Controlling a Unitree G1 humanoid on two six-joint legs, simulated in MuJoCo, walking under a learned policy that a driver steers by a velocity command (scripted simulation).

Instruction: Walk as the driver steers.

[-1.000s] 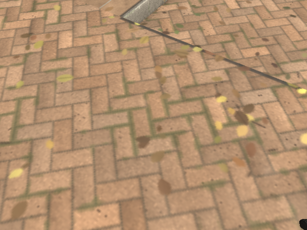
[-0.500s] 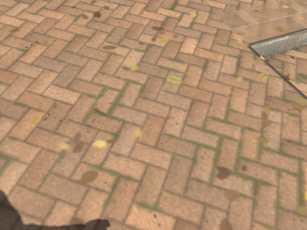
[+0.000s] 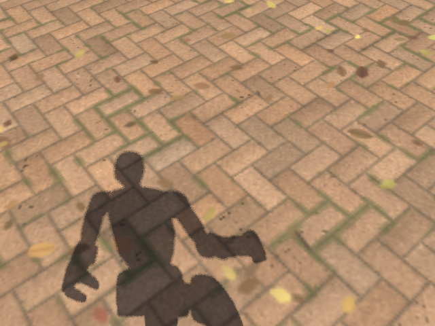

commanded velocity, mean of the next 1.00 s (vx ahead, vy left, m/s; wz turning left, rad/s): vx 0.63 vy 0.00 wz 0.56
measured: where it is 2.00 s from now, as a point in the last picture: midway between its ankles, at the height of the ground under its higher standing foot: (142, 104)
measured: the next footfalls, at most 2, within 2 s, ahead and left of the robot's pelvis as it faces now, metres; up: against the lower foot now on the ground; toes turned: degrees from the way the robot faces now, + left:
left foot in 0.26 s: +0.42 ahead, +0.10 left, +0.00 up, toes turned +17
right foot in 0.68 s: +0.74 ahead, +0.12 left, +0.00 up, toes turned +37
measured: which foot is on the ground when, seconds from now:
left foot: up 0.00-0.24, down 0.26-0.72, up 0.74-1.00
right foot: down 0.00-0.26, up 0.28-0.66, down 0.68-1.00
